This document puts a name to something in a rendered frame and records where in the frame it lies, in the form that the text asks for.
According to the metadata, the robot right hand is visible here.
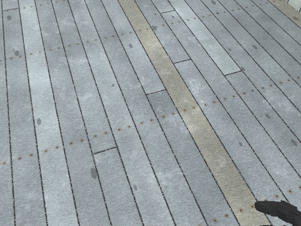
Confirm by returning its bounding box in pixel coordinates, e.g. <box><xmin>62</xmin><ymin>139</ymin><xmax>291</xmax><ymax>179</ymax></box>
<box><xmin>254</xmin><ymin>201</ymin><xmax>301</xmax><ymax>226</ymax></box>

